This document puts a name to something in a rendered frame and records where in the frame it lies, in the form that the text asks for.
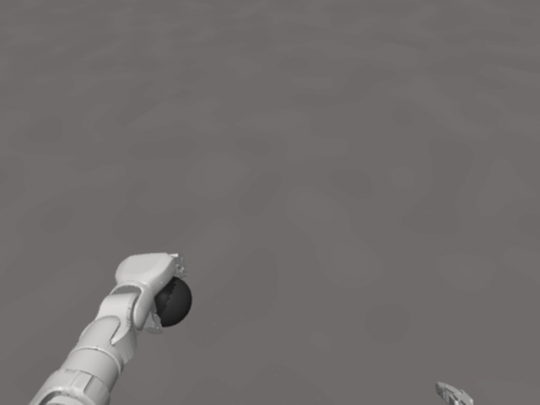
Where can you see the left robot arm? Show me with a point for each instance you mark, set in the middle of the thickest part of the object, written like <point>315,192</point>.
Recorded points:
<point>96,362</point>

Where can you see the right robot hand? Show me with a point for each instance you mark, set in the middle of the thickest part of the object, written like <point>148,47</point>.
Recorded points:
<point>451,395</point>

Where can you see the left robot hand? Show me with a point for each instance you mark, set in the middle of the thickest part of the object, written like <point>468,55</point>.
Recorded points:
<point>154,270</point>

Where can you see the ball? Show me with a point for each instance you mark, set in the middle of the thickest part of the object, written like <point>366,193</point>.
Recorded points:
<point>173,302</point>

